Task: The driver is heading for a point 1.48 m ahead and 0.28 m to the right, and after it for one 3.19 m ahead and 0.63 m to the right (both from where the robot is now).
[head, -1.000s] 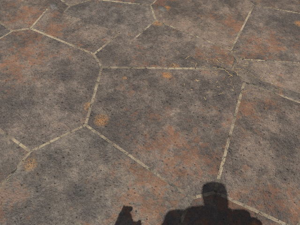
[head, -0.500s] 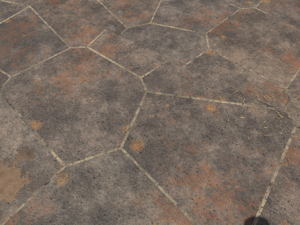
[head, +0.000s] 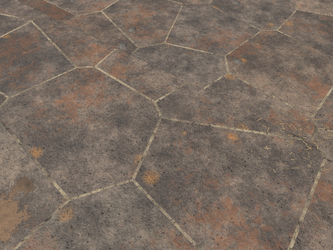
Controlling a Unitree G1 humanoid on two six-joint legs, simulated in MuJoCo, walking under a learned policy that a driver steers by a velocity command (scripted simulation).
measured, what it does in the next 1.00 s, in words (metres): walks ahead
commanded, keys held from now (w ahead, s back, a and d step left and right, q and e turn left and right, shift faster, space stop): no key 0.36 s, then w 0.44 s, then no key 0.20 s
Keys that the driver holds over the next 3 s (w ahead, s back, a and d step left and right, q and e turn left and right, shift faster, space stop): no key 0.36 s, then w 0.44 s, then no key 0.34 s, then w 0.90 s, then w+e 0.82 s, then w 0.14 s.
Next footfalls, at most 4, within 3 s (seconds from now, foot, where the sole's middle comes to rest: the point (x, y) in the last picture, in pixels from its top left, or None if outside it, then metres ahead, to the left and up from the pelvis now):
1.06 left None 0.40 0.07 -0.77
1.52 right None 0.39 -0.16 -0.77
2.02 left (154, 201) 0.73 0.09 -0.77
2.58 right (217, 144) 1.05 -0.21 -0.77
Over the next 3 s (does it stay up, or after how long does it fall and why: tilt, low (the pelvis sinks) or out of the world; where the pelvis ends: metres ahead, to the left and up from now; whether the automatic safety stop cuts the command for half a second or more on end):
stays up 1.15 -0.14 0.00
